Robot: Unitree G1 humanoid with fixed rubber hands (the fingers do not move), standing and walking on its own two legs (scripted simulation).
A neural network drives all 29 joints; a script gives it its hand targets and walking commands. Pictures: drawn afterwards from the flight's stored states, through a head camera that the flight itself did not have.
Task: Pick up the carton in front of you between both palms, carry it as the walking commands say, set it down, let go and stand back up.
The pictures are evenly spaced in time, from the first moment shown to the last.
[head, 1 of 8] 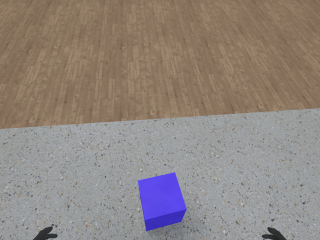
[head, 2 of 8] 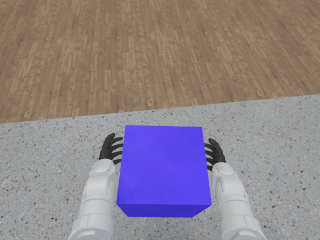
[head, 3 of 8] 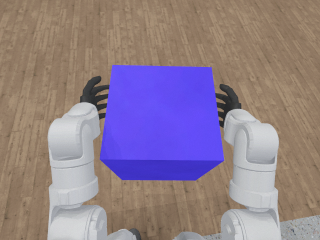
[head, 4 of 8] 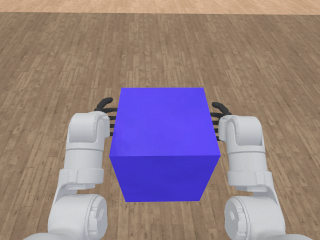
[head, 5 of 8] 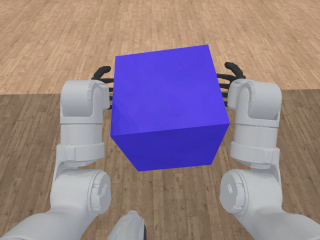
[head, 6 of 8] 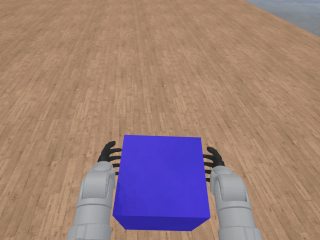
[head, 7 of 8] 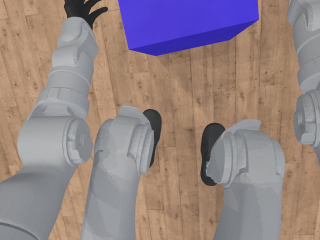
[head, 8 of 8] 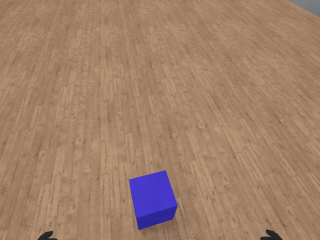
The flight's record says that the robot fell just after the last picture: no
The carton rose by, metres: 1.03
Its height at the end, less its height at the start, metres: +0.31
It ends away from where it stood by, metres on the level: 4.98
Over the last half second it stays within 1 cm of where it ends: yes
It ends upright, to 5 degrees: yes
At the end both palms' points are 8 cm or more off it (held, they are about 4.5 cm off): yes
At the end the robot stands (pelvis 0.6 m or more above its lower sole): yes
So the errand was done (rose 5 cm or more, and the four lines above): yes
